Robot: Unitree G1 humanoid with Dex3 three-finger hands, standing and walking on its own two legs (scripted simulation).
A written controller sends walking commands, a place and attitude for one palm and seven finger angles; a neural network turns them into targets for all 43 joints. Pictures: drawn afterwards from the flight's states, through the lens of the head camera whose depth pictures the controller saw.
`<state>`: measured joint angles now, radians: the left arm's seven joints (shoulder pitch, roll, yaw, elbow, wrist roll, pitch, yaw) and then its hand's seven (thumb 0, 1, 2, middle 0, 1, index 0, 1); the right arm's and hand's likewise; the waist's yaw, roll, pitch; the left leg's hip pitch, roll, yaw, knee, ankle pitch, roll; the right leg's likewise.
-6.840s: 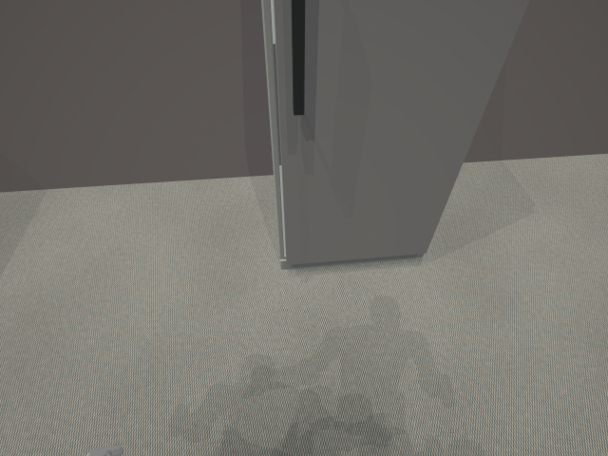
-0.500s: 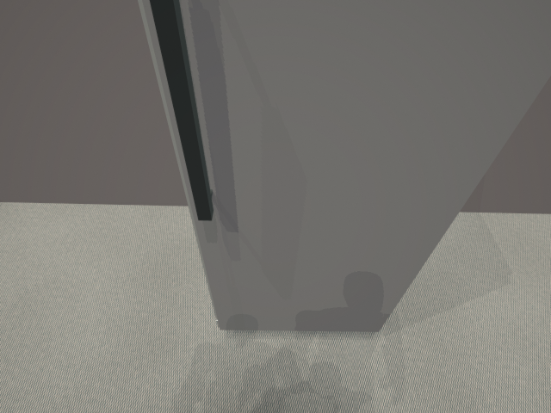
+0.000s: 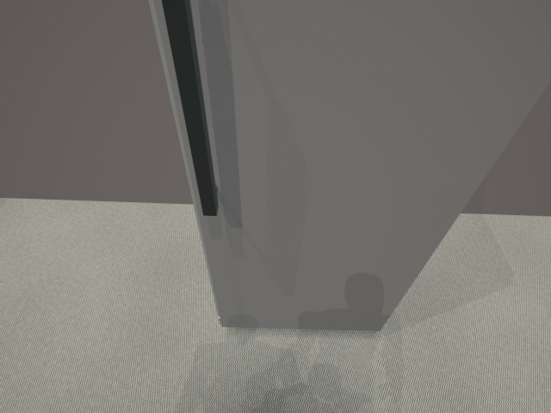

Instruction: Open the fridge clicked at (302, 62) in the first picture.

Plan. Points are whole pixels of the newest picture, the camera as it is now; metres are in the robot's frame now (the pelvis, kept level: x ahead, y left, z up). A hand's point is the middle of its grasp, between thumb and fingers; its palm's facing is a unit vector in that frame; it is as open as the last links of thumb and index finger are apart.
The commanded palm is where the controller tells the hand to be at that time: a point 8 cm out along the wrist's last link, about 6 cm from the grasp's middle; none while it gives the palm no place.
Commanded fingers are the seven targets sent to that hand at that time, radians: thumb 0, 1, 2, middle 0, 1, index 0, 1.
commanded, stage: look again from close up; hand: left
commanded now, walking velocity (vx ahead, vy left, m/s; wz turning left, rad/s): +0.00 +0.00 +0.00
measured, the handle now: (194, 82) +0.48 +0.16 +0.25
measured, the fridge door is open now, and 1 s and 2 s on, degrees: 0 0 0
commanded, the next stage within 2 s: none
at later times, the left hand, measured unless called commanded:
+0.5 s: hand out of the picture -0.02 +0.18 -0.18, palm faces +0.04 -0.98 -0.18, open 7.4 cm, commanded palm none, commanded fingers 0.00 0.90 0.90 -0.20 -0.30 -0.20 -0.30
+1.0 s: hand out of the picture -0.03 +0.18 -0.18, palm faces +0.04 -0.98 -0.18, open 7.4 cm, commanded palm none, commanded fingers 0.00 0.90 0.90 -0.20 -0.30 -0.20 -0.30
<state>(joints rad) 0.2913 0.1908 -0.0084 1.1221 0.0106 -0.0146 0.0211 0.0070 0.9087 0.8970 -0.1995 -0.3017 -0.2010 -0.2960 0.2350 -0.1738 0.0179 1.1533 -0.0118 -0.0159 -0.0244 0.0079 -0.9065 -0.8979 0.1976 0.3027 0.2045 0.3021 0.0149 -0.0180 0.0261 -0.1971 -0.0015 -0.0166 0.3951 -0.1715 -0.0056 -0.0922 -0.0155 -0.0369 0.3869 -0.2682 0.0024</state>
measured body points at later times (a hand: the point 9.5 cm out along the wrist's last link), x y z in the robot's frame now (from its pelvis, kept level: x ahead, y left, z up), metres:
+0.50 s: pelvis -0.01 +0.00 +0.00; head -0.01 +0.01 +0.45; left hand -0.02 +0.23 -0.16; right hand +0.00 -0.23 -0.16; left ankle +0.03 +0.12 -0.74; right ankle -0.04 -0.12 -0.74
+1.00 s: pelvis -0.02 +0.01 +0.00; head -0.01 +0.02 +0.45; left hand -0.03 +0.24 -0.17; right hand -0.01 -0.22 -0.16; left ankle +0.03 +0.12 -0.74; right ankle -0.04 -0.12 -0.74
